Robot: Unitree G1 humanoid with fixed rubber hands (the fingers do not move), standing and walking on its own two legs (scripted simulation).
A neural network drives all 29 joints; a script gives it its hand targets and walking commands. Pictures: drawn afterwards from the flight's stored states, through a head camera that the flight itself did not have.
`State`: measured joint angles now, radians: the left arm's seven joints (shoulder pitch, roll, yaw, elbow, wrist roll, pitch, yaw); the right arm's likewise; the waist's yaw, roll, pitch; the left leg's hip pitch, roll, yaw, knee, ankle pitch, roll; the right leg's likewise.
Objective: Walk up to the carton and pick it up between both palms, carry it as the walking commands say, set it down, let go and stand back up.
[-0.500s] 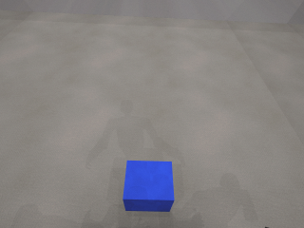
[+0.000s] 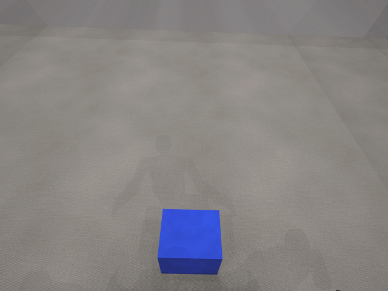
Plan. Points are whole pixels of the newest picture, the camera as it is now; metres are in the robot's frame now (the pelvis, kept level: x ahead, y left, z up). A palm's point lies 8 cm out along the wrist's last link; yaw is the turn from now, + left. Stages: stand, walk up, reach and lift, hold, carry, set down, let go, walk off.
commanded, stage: walk up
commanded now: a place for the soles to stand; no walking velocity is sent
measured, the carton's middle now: (190, 242) +0.48 +0.02 -0.64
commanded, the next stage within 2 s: reach and lift in 0.36 s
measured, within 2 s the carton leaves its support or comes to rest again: neither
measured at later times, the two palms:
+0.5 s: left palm out of the picture +0.12 +0.31 -0.09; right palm out of the picture +0.12 -0.30 -0.08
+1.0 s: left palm (74, 256) +0.24 +0.30 -0.12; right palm (307, 254) +0.25 -0.27 -0.12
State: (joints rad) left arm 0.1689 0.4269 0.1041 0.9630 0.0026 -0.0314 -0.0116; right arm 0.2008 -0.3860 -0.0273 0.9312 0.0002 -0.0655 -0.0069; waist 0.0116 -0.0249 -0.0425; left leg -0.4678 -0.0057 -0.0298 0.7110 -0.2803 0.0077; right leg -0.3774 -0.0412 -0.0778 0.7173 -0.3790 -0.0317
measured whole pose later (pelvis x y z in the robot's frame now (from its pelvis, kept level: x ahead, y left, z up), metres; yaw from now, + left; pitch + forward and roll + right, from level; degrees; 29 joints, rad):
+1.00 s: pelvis +0.03 +0.00 -0.03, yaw -1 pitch +15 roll -1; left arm -0.04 0.38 0.11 0.64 0.00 0.04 0.00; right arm -0.09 -0.31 -0.08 0.68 -0.01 0.03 0.03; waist 0.01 0.00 0.05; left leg -0.79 0.00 -0.03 0.93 -0.39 0.00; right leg -0.68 -0.04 -0.06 0.91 -0.49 -0.01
